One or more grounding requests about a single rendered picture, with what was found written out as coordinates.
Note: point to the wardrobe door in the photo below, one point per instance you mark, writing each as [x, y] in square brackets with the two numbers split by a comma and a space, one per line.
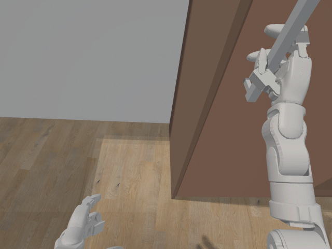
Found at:
[327, 185]
[229, 157]

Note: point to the handle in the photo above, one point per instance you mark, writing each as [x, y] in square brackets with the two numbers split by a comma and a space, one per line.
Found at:
[294, 24]

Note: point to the right robot hand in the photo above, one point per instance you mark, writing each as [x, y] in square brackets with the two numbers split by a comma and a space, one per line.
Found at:
[293, 74]

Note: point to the robot right forearm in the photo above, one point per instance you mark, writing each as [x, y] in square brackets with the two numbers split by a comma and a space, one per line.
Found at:
[289, 170]

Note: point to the left robot hand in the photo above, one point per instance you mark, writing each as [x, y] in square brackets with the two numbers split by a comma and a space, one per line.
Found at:
[91, 222]

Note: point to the robot left forearm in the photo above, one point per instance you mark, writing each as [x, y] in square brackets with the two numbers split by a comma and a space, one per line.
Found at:
[71, 238]

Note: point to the robot right upper arm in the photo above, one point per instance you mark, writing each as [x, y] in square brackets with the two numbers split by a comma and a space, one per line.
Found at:
[294, 239]

